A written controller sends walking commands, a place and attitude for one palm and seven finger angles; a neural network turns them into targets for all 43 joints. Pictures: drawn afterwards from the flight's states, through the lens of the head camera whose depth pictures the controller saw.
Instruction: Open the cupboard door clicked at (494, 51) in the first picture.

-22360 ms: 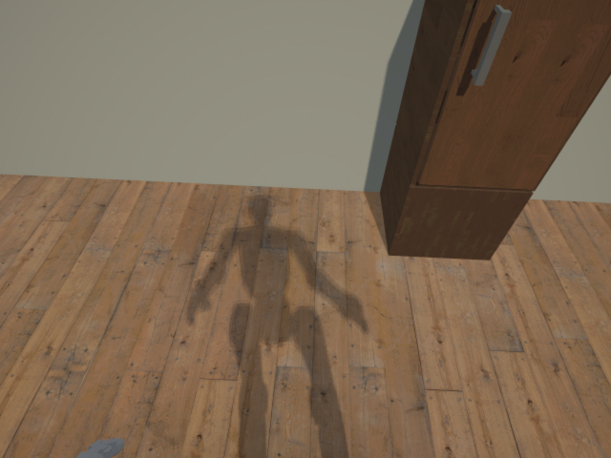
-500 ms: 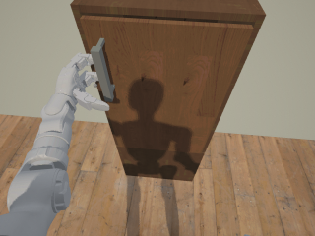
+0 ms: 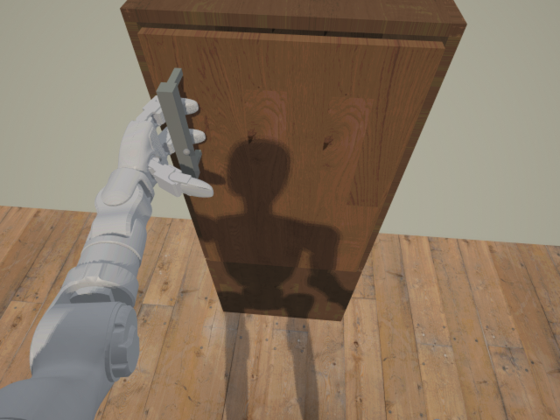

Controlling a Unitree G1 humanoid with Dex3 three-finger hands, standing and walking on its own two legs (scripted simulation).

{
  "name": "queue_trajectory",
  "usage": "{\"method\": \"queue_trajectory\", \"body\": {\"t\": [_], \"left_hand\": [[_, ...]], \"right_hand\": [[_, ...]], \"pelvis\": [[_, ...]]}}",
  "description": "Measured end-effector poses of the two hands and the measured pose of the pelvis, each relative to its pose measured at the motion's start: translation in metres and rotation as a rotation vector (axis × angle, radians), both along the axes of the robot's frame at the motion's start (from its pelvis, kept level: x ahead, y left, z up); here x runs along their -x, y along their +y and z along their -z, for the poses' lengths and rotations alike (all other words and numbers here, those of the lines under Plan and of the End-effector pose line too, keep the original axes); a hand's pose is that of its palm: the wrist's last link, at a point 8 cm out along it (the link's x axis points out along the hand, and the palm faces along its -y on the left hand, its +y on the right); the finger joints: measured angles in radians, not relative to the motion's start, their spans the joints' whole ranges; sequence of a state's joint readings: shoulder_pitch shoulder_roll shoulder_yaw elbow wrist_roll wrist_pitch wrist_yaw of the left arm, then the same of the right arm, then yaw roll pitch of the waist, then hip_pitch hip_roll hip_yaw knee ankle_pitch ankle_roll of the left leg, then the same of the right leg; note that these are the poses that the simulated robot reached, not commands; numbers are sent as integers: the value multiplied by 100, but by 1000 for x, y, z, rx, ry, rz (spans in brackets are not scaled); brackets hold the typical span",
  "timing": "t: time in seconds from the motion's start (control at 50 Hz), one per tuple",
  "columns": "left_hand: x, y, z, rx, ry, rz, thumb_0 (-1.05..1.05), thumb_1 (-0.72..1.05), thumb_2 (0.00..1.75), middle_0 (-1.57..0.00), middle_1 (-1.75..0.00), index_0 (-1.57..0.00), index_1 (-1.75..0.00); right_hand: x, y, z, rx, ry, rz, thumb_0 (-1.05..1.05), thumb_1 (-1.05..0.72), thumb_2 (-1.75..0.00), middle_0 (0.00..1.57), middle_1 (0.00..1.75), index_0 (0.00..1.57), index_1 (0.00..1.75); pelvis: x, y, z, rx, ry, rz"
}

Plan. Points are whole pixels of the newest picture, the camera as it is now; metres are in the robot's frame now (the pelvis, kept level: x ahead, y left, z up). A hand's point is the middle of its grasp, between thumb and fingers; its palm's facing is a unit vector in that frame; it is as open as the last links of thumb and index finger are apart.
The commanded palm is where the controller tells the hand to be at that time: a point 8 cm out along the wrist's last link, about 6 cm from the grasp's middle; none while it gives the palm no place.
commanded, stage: slide the fingers in behind the handle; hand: left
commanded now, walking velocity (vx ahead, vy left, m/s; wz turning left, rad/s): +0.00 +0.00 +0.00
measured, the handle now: (184, 128) +0.51 +0.14 +0.14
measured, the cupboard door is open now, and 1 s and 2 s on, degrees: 0 0 22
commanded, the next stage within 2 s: close the thumb around the handle in 0.50 s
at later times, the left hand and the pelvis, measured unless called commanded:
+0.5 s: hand (191, 153) +0.45 +0.12 +0.14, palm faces -0.12 -0.99 +0.02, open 14.0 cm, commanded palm +0.43 +0.17 +0.14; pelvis +0.00 +0.00 +0.00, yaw +0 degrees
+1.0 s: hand (195, 150) +0.46 +0.11 +0.14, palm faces -0.12 -0.99 +0.00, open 9.5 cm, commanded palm +0.44 +0.17 +0.14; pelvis +0.00 +0.00 +0.00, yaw +0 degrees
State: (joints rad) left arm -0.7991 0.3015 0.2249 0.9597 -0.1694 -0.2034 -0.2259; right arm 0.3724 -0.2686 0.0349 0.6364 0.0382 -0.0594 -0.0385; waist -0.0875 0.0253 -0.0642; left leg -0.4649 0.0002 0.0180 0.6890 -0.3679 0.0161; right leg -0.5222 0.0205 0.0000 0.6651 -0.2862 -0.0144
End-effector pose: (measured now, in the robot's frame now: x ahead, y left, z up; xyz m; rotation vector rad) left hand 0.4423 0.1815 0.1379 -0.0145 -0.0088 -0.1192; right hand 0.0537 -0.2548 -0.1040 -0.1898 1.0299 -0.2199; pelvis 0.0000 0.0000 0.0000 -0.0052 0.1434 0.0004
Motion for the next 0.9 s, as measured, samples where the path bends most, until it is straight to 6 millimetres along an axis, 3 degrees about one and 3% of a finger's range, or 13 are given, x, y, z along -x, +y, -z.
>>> {"method": "queue_trajectory", "body": {"t": [0.66, 0.76, 0.9], "left_hand": [[4, -10, -1, -19, 3, -12, -1, -49, 31, -29, -120, -30, -120], [4, -11, -1, -13, 2, -13, -1, -40, 35, -30, -121, -30, -121], [-2, -10, 1, -11, 19, -8, 0, -11, 47, -32, -124, -32, -124]], "right_hand": [[-12, 3, -1, -7, -31, -27, 1, -91, -90, 20, 30, 21, 29], [-9, 3, 1, -10, -21, -22, 1, -91, -90, 20, 30, 21, 29], [-3, 0, 0, -1, -7, -11, 1, -91, -90, 20, 30, 21, 29]], "pelvis": [[3, 0, 0, -2, -7, -10], [3, 0, 0, -3, -5, -7], [3, -1, 0, -2, -4, -7]]}}
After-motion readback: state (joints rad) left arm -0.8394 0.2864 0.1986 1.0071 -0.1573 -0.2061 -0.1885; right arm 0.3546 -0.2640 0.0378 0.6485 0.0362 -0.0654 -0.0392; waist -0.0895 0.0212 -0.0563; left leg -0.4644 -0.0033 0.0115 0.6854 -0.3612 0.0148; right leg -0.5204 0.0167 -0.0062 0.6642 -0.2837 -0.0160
